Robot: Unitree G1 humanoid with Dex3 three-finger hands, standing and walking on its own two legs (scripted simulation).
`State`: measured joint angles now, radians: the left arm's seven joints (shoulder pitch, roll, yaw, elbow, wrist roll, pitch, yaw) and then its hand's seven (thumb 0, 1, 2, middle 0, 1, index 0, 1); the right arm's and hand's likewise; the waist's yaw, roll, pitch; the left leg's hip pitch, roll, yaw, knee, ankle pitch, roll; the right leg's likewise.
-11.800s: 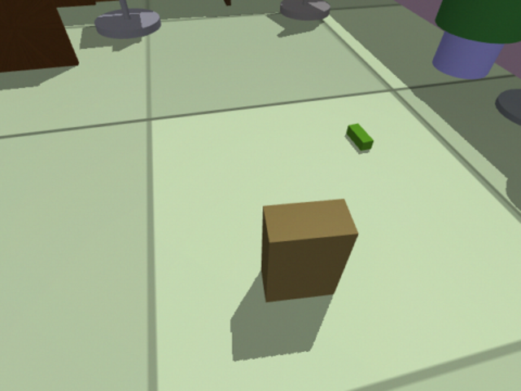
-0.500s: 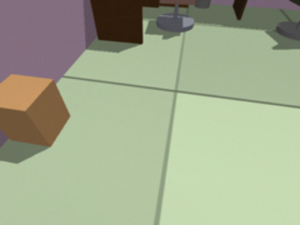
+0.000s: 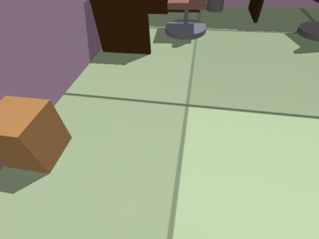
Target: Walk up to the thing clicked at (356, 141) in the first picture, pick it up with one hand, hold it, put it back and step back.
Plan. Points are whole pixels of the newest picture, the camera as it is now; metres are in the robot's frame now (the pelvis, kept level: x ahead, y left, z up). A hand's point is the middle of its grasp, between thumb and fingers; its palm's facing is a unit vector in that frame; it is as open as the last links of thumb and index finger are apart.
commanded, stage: walk up
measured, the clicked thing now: out of the picture +0.69 -1.39 -0.74
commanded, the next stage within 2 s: none
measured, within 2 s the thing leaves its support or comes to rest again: neither
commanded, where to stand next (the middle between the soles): +0.80 +0.07 m, yaw +1 degrees
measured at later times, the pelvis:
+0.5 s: pelvis +0.22 +0.06 +0.00, yaw +0 degrees
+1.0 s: pelvis +0.42 +0.03 +0.00, yaw -1 degrees
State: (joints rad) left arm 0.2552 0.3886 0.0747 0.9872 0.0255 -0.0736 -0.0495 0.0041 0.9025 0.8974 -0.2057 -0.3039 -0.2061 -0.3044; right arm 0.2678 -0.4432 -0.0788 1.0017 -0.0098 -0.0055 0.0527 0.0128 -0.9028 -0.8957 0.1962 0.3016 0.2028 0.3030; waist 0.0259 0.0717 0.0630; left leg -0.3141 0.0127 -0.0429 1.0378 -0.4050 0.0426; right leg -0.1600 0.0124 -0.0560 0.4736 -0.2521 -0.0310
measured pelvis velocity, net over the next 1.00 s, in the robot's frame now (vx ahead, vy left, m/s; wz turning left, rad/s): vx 0.42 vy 0.03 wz -0.01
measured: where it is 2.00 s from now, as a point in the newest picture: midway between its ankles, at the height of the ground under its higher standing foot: (153, 156)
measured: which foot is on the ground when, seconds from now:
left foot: up 0.00-0.28, down 0.30-0.80, up 0.82-1.00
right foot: down 0.00-0.32, up 0.34-0.74, down 0.76-1.00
